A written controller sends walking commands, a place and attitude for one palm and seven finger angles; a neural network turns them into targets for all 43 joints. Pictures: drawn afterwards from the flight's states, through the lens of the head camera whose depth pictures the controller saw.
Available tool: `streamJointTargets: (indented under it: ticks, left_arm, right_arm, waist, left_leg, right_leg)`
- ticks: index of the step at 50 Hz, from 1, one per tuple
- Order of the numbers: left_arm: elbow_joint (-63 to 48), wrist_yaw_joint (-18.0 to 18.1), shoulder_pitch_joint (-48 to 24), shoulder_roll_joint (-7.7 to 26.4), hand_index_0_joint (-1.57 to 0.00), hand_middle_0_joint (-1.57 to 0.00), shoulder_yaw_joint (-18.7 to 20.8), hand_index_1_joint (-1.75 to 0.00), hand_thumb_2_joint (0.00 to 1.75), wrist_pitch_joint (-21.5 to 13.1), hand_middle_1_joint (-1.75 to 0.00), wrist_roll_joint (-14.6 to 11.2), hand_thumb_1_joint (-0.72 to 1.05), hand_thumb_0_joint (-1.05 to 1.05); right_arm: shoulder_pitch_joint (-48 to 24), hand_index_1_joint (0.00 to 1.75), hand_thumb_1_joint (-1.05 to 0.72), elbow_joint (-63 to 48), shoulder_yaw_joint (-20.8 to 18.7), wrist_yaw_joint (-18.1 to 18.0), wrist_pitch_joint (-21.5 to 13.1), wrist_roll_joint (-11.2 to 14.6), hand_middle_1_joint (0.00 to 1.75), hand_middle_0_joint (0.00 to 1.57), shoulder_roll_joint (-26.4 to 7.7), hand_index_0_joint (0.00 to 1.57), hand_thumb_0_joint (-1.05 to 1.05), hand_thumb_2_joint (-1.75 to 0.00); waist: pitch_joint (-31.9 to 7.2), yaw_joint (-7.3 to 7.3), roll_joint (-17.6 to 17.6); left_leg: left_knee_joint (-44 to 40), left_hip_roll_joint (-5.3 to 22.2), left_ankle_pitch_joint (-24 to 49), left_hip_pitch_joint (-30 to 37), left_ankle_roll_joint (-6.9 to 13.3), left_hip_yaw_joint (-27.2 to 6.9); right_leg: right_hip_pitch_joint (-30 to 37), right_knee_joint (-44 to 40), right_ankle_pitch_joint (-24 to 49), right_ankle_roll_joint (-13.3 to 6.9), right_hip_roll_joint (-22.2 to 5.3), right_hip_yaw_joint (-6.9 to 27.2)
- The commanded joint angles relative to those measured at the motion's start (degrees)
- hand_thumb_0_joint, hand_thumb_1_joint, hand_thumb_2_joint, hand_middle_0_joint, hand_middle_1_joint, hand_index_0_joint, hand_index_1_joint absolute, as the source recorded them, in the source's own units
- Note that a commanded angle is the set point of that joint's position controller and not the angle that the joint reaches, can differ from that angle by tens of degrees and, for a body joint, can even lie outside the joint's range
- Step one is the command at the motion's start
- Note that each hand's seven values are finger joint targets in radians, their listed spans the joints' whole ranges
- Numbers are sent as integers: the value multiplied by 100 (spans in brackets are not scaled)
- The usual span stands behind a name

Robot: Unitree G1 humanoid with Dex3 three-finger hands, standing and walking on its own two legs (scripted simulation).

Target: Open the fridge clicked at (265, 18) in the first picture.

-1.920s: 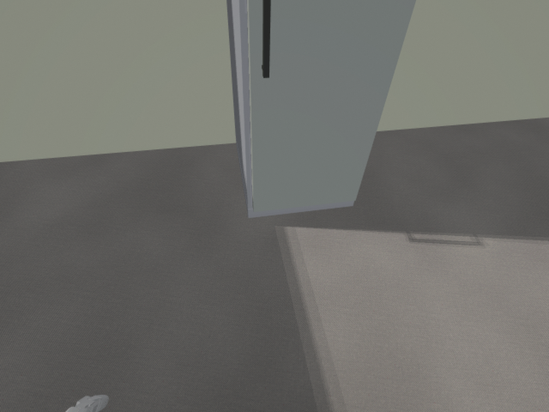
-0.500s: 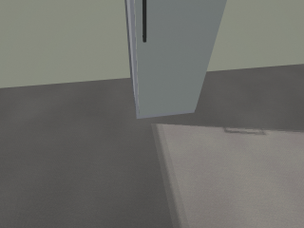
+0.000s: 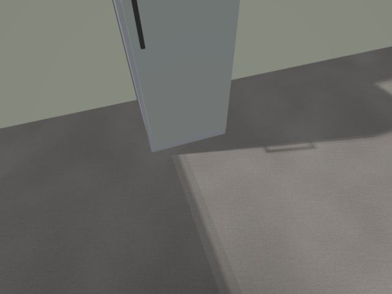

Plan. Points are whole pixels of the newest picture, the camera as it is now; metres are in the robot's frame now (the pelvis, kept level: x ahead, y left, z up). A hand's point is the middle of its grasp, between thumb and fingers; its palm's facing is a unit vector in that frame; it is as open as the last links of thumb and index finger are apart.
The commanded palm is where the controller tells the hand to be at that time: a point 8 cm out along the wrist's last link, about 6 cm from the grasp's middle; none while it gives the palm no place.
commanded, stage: walk to a spot facing it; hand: left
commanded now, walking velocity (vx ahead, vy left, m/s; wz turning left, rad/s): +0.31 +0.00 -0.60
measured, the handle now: out of the picture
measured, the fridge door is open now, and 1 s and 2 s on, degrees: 0 0 0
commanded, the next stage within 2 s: none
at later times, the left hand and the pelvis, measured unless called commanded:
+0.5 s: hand out of the picture +0.09 +0.19 -0.16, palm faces -0.07 -0.98 -0.20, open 7.4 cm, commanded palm none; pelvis +0.15 +0.01 +0.01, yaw -12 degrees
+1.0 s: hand (160, 169) +0.50 +0.17 -0.16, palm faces -0.46 -0.86 -0.20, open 7.4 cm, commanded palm none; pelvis +0.32 +0.04 +0.01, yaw -31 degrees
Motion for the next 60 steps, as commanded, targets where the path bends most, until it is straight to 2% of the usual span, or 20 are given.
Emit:
streamJointTargets:
  ticks: [1, 2, 6, 10, 22, 24, 26, 27, 28, 29, 30, 32, 34, 36, 40, 52, 57, 58, 59, 60]
  left_arm:
    - [-106, 125, 1447, 1257, -20, -20, 361, -30, 90, -373, -30, 80, 90, 0]
    - [-150, 238, 1686, 1439, -20, -20, 348, -30, 90, -411, -30, -32, 90, 0]
    - [-373, 247, 792, 788, -20, -20, 232, -30, 90, -621, -30, -58, 90, 0]
    - [-202, 231, 1178, 610, -20, -20, 230, -30, 90, -759, -30, -81, 90, 0]
    - [192, 394, 1832, 428, -20, -20, 218, -30, 90, -771, -30, 20, 90, 0]
    - [163, 412, 1653, 513, -20, -20, 255, -30, 90, -746, -30, 32, 90, 0]
    - [51, 397, 1210, 660, -20, -20, 324, -30, 90, -772, -30, -25, 90, 0]
    - [15, 367, 1170, 572, -20, -20, 351, -30, 90, -788, -30, -75, 90, 0]
    - [-69, 276, 1335, 263, -20, -20, 356, -30, 90, -769, -30, -178, 90, 0]
    - [-186, 231, 1350, 62, -20, -20, 288, -30, 90, -779, -30, -179, 90, 0]
    - [-250, 234, 1035, 159, -20, -20, 329, -30, 90, -737, -30, -131, 90, 0]
    - [-182, 134, 671, 111, -20, -20, 372, -30, 90, -604, -30, -4, 90, 0]
    - [-114, 38, 930, -83, -20, -20, 369, -30, 90, -406, -30, 27, 90, 0]
    - [-76, 56, 1104, -172, -20, -20, 389, -30, 90, -246, -30, 17, 90, 0]
    - [-262, 81, 752, -187, -20, -20, 430, -30, 90, -118, -30, 36, 90, 0]
    - [-867, 65, -1063, -154, -20, -20, 275, -30, 90, -80, -30, -18, 90, 0]
    - [-834, 127, -509, 16, -20, -20, 314, -30, 90, -247, -30, -4, 90, 0]
    - [-707, 145, -45, 182, -20, -20, 365, -30, 90, -336, -30, 6, 90, 0]
    - [-520, 198, 644, 579, -20, -20, 450, -30, 90, -431, -30, 24, 90, 0]
    - [-427, 293, 1090, 1226, -20, -20, 581, -30, 90, -485, -30, -24, 90, 0]
  right_arm:
    - [-502, 30, -90, -744, -232, -1, -95, 43, 30, 20, -563, 20, 0, -90]
    - [-1041, 30, -90, -1061, -225, 29, -177, -24, 30, 20, -632, 20, 0, -90]
    - [-628, 30, -90, -779, -335, 122, -258, -43, 30, 20, -680, 20, 0, -90]
    - [-299, 30, -90, -657, -337, 133, -249, -37, 30, 20, -374, 20, 0, -90]
    - [-1512, 30, -90, -1216, -247, 162, -402, 17, 30, 20, -68, 20, 0, -90]
    - [-1330, 30, -90, -1205, -251, 148, -457, 49, 30, 20, -77, 20, 0, -90]
    - [-110, 30, -90, -856, -308, 34, -518, 49, 30, 20, -263, 20, 0, -90]
    - [880, 30, -90, -539, -386, -61, -538, 33, 30, 20, -585, 20, 0, -90]
    - [1697, 30, -90, -333, -568, -116, -566, -50, 30, 20, -1304, 20, 0, -90]
    - [1966, 30, -90, -286, -554, -110, -526, 6, 30, 20, -1537, 20, 0, -90]
    - [1490, 30, -90, -426, -491, -96, -488, 21, 30, 20, -1255, 20, 0, -90]
    - [616, 30, -90, -540, -281, -103, -575, 12, 30, 20, -438, 20, 0, -90]
    - [339, 30, -90, -490, -171, -126, -638, 40, 30, 20, -79, 20, 0, -90]
    - [444, 30, -90, -443, -164, -147, -649, 43, 30, 20, -34, 20, 0, -90]
    - [745, 30, -90, -367, -183, -190, -629, 50, 30, 20, -25, 20, 0, -90]
    - [1491, 30, -90, -21, -265, -210, -369, -53, 30, 20, -368, 20, 0, -90]
    - [1375, 30, -90, -125, -392, -139, -281, -28, 30, 20, -645, 20, 0, -90]
    - [1290, 30, -90, -215, -414, -103, -271, 12, 30, 20, -705, 20, 0, -90]
    - [1177, 30, -90, -368, -412, -35, -248, 96, 30, 20, -655, 20, 0, -90]
    - [961, 30, -90, -708, -333, -20, -242, 118, 30, 20, -197, 20, 0, -90]
  waist:
    - [115, 616, -2192]
    - [534, 730, -2000]
    - [558, 37, -380]
    - [131, -64, -397]
    - [280, 347, -751]
    - [188, 237, -908]
    - [-278, -380, -763]
    - [-810, -762, -475]
    - [-1587, -958, 1106]
    - [-1726, -805, 1702]
    - [-964, -686, 1028]
    - [160, -260, 761]
    - [401, 116, 934]
    - [306, 209, 950]
    - [192, 173, 607]
    - [306, -444, 543]
    - [-379, -132, 836]
    - [-682, 111, 702]
    - [-1220, 446, -29]
    - [-1639, 513, -1391]
  left_leg:
    - [2410, -31, -1996, -3087, -68, 113]
    - [3233, -193, -1641, -3602, -55, -520]
    - [3341, 311, 274, -2968, -84, -951]
    - [3127, 230, 934, -2926, -238, -790]
    - [1397, 43, 576, -2999, -179, -529]
    - [726, -75, 301, -2207, -67, -473]
    - [-266, -377, 790, -252, 64, -320]
    - [-451, -65, 1225, 1390, 148, -548]
    - [-520, 1594, 1414, 2834, 619, -2432]
    - [-1274, 2666, 1441, 2757, 1044, -3811]
    - [-1701, 2720, 691, 1717, 1228, -3762]
    - [-2089, 1978, 204, 91, 600, -2423]
    - [-2028, 1449, 1138, -647, 142, -1144]
    - [-1971, 1298, 1908, -802, 94, -478]
    - [-1753, 1281, 3372, -385, -30, -14]
    - [-1153, 1745, 4370, 1192, 826, 482]
    - [188, 1789, 6053, 1418, 651, 864]
    - [1040, 1732, 5856, 1019, 455, 943]
    - [2573, 1474, 4450, -132, 140, 1088]
    - [4268, 208, -1304, -2181, -360, 842]
  right_leg:
    - [1865, -2831, -1019, -593, -1482, 2567]
    - [1231, -3593, -841, -1019, -2159, 4198]
    - [608, -3343, -293, -1079, -1532, 2822]
    - [1138, -3052, 1642, -923, -1073, 1895]
    - [2005, -2551, 3741, -1072, -1109, 2144]
    - [1795, -2238, 4217, -987, -1114, 2130]
    - [1075, -1192, 5076, -754, -729, 1780]
    - [287, -166, 4412, -578, -420, 1596]
    - [-970, 1684, 1707, -273, 354, 816]
    - [-1708, 3126, -649, -154, 430, 636]
    - [-1791, 3605, -529, -184, 29, 670]
    - [-1772, 3665, 499, -103, -389, 491]
    - [-1283, 3350, 1026, -15, -492, 278]
    - [-1287, 3424, 1270, 68, -428, 228]
    - [-1835, 3363, 1706, 182, -460, 178]
    - [-1987, 937, 880, 142, -486, -483]
    - [-700, -151, 460, -151, 19, -877]
    - [164, -758, 979, -236, 19, -780]
    - [1650, -1307, 2776, -588, -611, 101]
    - [2993, -1354, 6539, -1500, -2313, 2823]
